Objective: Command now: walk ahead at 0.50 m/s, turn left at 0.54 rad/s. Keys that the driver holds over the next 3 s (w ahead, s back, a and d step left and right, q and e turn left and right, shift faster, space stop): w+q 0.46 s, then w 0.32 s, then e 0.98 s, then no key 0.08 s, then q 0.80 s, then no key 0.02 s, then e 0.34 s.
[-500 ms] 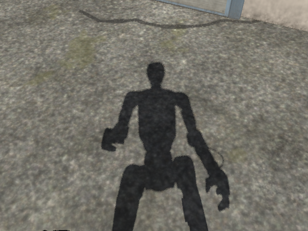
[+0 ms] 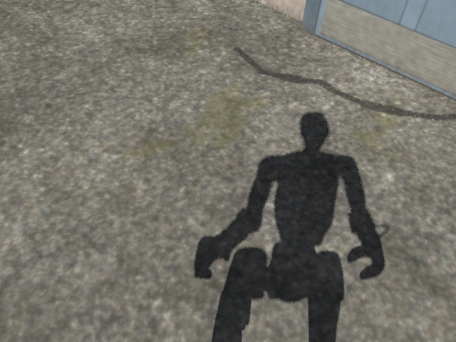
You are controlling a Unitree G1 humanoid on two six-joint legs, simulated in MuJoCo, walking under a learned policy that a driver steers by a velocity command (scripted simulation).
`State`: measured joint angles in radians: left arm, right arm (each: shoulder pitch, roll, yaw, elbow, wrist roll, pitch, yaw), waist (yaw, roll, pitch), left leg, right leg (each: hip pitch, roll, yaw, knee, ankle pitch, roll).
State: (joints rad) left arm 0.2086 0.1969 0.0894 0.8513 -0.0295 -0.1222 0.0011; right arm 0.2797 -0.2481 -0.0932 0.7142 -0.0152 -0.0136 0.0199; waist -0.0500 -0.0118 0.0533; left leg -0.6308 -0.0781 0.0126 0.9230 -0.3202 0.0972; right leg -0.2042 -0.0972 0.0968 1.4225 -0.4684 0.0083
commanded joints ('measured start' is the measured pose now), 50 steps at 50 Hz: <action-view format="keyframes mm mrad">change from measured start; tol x32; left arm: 1 47 94 8 -155 -17 -24 14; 18 -403 117 -17 -269 3 -17 -29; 25 124 331 48 -143 48 -15 -9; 50 345 133 -71 -44 27 56 1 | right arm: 1 -17 -190 -44 -78 29 -64 19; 25 272 19 34 -104 58 -29 -27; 44 -346 -59 49 -228 18 -90 27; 50 14 -201 8 -171 -34 -60 -12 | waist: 1 87 83 -89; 22 57 159 -115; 25 54 -354 -376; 43 150 -48 -11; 50 -2 282 -560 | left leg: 1 469 306 -968 -719 -257 142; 20 530 197 -511 -628 173 93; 23 449 116 -424 -253 378 23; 26 -115 51 -243 421 -161 -89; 36 -105 176 -82 31 124 -114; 46 214 44 -37 -450 364 -50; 50 1075 607 -495 -343 1313 283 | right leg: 1 -536 64 55 185 137 -52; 22 -37 119 -35 -1047 459 -40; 25 604 -336 718 -1108 126 -291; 29 187 -171 332 -1191 246 -221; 47 198 -41 53 -955 1007 -107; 50 -366 158 4 -198 -274 23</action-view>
